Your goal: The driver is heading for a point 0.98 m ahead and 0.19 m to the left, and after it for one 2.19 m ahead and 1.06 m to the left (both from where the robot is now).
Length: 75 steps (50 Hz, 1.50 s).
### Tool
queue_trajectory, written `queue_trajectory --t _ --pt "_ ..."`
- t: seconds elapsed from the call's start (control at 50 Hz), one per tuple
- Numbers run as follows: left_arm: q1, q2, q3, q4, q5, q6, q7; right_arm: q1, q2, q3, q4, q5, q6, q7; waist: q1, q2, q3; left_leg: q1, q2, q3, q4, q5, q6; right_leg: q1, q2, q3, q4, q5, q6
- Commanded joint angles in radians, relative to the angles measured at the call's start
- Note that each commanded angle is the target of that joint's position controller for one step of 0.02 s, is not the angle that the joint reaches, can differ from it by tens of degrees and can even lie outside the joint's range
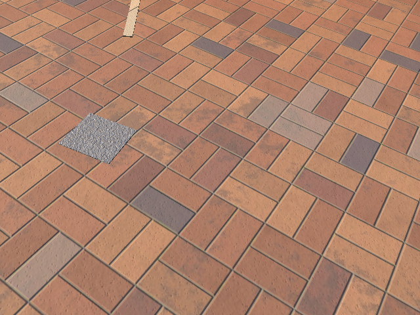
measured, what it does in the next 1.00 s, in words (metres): walks ahead: right foot, then left foot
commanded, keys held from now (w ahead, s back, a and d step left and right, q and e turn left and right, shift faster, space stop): w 0.52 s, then w+q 0.48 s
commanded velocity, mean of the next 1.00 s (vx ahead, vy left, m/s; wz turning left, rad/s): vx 0.49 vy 0.00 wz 0.12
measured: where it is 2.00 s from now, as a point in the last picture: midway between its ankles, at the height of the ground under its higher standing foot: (177, 196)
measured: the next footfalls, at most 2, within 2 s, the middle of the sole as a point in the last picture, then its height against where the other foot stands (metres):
right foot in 0.26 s outside the picture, level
left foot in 0.82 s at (189, 295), level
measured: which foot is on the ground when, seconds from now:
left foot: down 0.00-0.26, up 0.28-0.80, down 0.82-1.00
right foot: up 0.00-0.24, down 0.26-0.84, up 0.86-1.00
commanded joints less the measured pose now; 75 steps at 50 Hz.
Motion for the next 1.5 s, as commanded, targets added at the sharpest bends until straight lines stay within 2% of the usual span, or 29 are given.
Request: queue_trajectory --t 0.02,0.16,0.2,0.24,0.26,0.28,0.3,0.32,0.34,0.38,0.44,0.54,0.7,0.76,0.8,0.82,0.84,0.86,0.9,0.94,1.02,1.22,1.28,1.32,1.34,1.36,1.38,1.42,1.5 --pt "-0.096 0.053 0.004 -0.080 0.004 -0.008 -0.010 0.024 -0.122 -0.028 -0.022 0.011 -0.028 0.006 -0.003 0.159 0.097 0.104 0.223 -0.200 -0.183 0.108 0.129 -0.247 -0.064 -0.048 -0.003 0.085 0.037" --pt "-0.292 0.018 -0.029 -0.141 -0.011 -0.006 -0.015 0.107 -0.152 -0.033 0.037 0.007 -0.023 0.008 -0.045 0.181 0.113 0.080 0.230 -0.095 -0.141 0.409 0.121 -0.050 -0.072 -0.170 -0.350 0.141 0.020" --pt "-0.261 0.034 -0.024 -0.133 -0.010 -0.008 -0.003 0.103 -0.166 -0.035 0.049 0.008 -0.017 0.005 -0.018 0.177 0.104 0.101 0.256 -0.089 -0.084 0.562 0.111 0.036 -0.049 -0.181 -0.398 0.110 -0.015" --pt "-0.077 0.061 -0.008 -0.071 -0.004 -0.018 0.016 0.089 -0.178 -0.036 0.060 0.012 -0.008 0.003 0.075 0.146 0.006 0.102 0.227 -0.036 0.153 0.822 0.082 0.280 0.008 -0.200 -0.490 0.109 -0.059" --pt "0.080 0.098 0.008 -0.019 0.010 -0.030 0.028 0.090 -0.163 -0.030 0.057 0.016 -0.005 0.001 0.135 0.115 -0.090 -0.013 0.188 -0.004 0.353 0.723 0.064 0.516 -0.030 -0.157 -0.497 0.107 -0.088" --pt "0.231 0.192 0.030 -0.004 0.034 -0.036 0.043 0.109 -0.082 -0.006 0.010 0.029 -0.006 0.006 0.175 -0.047 -0.238 -0.272 0.113 0.044 0.693 0.310 0.034 0.794 -0.321 0.190 -0.537 -0.093 -0.158" --pt "0.244 0.242 0.041 0.008 0.012 -0.028 0.041 0.175 -0.058 -0.008 0.008 0.030 -0.003 0.004 0.133 -0.197 -0.307 -0.485 -0.033 -0.002 0.929 -0.310 0.025 0.857 -0.496 0.602 -0.686 -0.104 -0.242" --pt "0.160 0.180 0.030 0.011 -0.020 -0.023 0.039 0.077 -0.142 -0.031 0.006 0.007 0.004 0.000 0.112 -0.056 -0.154 -0.555 0.037 -0.075 0.981 -0.231 0.043 0.732 -0.432 0.512 -0.699 -0.140 -0.217" --pt "0.070 0.117 0.012 0.001 -0.024 -0.027 0.036 0.025 -0.124 -0.027 -0.010 0.008 -0.003 0.010 0.076 -0.024 -0.032 -0.556 0.077 -0.067 0.940 -0.135 0.048 0.586 -0.388 0.367 -0.725 -0.066 -0.195" --pt "0.010 0.057 -0.006 0.008 -0.025 -0.041 0.034 0.021 -0.093 -0.021 0.005 -0.004 0.007 0.019 0.021 -0.021 0.041 -0.473 0.124 -0.048 0.843 -0.063 0.035 0.426 -0.291 0.190 -0.780 0.099 -0.146" --pt "0.047 0.052 -0.009 0.044 -0.032 -0.064 0.036 0.031 -0.067 -0.016 0.018 -0.016 0.035 0.037 -0.009 -0.017 0.044 -0.439 0.132 -0.021 0.798 -0.023 0.009 0.376 -0.252 0.091 -0.827 0.242 -0.151" --pt "0.133 0.056 -0.008 0.100 -0.037 -0.069 0.037 -0.173 -0.064 -0.013 -0.041 -0.014 0.044 0.044 0.019 0.005 0.110 -0.598 0.152 0.010 0.634 0.146 -0.028 0.430 -0.227 -0.001 -0.880 0.320 -0.153" --pt "0.224 0.054 -0.018 0.171 -0.022 -0.073 0.061 -0.382 -0.045 0.010 -0.111 -0.005 0.031 0.051 0.069 0.013 0.144 -0.545 0.069 0.068 0.325 0.243 0.038 0.591 -0.258 -0.168 -0.845 0.576 -0.096" --pt "0.200 0.087 -0.015 0.180 -0.016 -0.066 0.076 -0.315 -0.063 0.000 -0.099 -0.010 0.028 0.042 0.025 -0.022 0.082 -0.422 -0.008 0.129 0.290 0.106 0.097 0.679 -0.275 -0.219 -0.661 1.005 -0.074" --pt "0.184 0.116 -0.007 0.176 -0.010 -0.049 0.081 -0.105 -0.104 -0.023 -0.038 -0.017 0.020 0.034 -0.061 -0.033 -0.039 -0.191 -0.070 0.138 0.227 0.049 0.148 0.655 -0.270 -0.251 -0.337 1.095 -0.060" --pt "0.161 0.119 -0.009 0.153 -0.016 -0.048 0.080 0.056 -0.160 -0.047 0.005 -0.033 0.017 0.025 -0.137 0.005 -0.123 0.060 0.008 0.014 0.190 0.039 0.201 0.468 -0.250 -0.265 -0.079 0.871 -0.042" --pt "0.213 0.026 -0.027 0.096 -0.039 -0.057 0.060 0.114 -0.282 -0.084 -0.001 -0.038 0.024 0.012 -0.097 0.226 -0.241 0.389 0.311 -0.469 0.177 0.040 0.355 0.062 -0.086 -0.277 0.332 0.167 0.011" --pt "0.151 0.080 -0.011 0.075 -0.028 -0.066 0.053 0.086 -0.273 -0.084 0.001 0.006 0.035 0.018 -0.090 0.185 -0.286 0.437 0.384 -0.784 0.023 0.074 0.415 -0.132 0.018 -0.087 0.486 -0.244 0.013" --pt "0.037 0.076 -0.016 0.035 -0.028 -0.087 0.044 -0.042 -0.190 -0.066 -0.007 0.018 0.040 0.014 -0.034 0.056 -0.022 0.161 0.313 -0.502 -0.036 0.109 0.327 -0.188 -0.105 -0.040 0.365 -0.066 0.008" --pt "0.047 0.059 -0.017 0.035 -0.006 -0.062 0.046 -0.097 -0.133 -0.049 -0.007 0.022 0.032 0.006 0.040 0.031 0.057 -0.040 0.211 -0.352 -0.074 0.262 0.259 -0.072 -0.148 -0.044 0.228 -0.043 0.037" --pt "0.011 0.030 -0.023 0.003 0.008 -0.011 0.034 -0.054 -0.172 -0.057 -0.002 0.024 0.007 0.007 0.053 0.073 0.045 -0.121 0.140 -0.265 -0.101 0.347 0.247 -0.045 -0.153 -0.082 0.083 0.018 0.091" --pt "-0.337 0.044 -0.037 -0.136 -0.013 -0.023 0.022 0.118 -0.190 -0.065 0.001 0.008 0.022 -0.005 -0.078 0.125 0.069 0.087 0.135 -0.338 -0.016 0.446 0.184 -0.140 -0.088 -0.085 -0.326 0.234 0.097" --pt "-0.266 0.081 -0.030 -0.134 -0.019 -0.037 0.026 0.062 -0.218 -0.072 -0.026 0.002 0.020 -0.017 -0.022 0.143 0.056 0.070 0.154 -0.379 0.055 0.509 0.141 0.033 -0.061 -0.063 -0.438 0.163 0.062" --pt "-0.043 0.130 -0.008 -0.071 -0.018 -0.054 0.046 0.009 -0.232 -0.074 -0.042 0.007 0.011 -0.006 0.087 0.100 -0.045 -0.004 0.089 -0.344 0.288 0.626 0.097 0.350 -0.032 -0.075 -0.523 0.131 0.020" --pt "0.105 0.192 0.009 -0.058 0.002 -0.065 0.063 0.016 -0.180 -0.059 -0.062 0.019 0.001 0.005 0.143 0.013 -0.175 -0.114 0.023 -0.283 0.537 0.446 0.073 0.580 -0.196 0.081 -0.555 -0.017 -0.024" --pt "0.150 0.285 0.030 -0.068 0.025 -0.056 0.071 0.121 -0.066 -0.036 -0.095 0.051 0.001 0.004 0.095 -0.210 -0.302 -0.419 -0.129 -0.155 0.830 -0.238 0.036 0.848 -0.488 0.509 -0.622 -0.105 -0.124" --pt "0.101 0.245 0.031 -0.066 0.005 -0.038 0.067 0.140 -0.147 -0.041 -0.083 0.020 0.013 -0.004 0.061 -0.185 -0.282 -0.539 -0.071 -0.132 0.954 -0.308 0.045 0.780 -0.509 0.708 -0.691 -0.231 -0.171" --pt "-0.016 0.084 -0.006 -0.082 -0.006 -0.036 0.059 0.016 -0.164 -0.046 -0.077 0.001 0.027 0.008 0.046 0.027 -0.032 -0.536 0.022 -0.114 0.934 -0.132 0.036 0.519 -0.399 0.381 -0.724 -0.139 -0.125" --pt "0.021 0.066 -0.013 -0.037 -0.020 -0.067 0.054 -0.010 -0.122 -0.042 -0.091 -0.013 0.068 0.035 0.007 -0.049 0.031 -0.470 0.054 -0.077 0.869 -0.096 0.003 0.394 -0.318 0.069 -0.739 0.437 -0.094"
Keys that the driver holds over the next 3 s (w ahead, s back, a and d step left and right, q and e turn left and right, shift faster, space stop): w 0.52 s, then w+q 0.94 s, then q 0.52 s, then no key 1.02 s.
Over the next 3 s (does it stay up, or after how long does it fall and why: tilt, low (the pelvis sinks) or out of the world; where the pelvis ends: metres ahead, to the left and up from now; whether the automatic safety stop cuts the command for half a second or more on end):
stays up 0.97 0.09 0.00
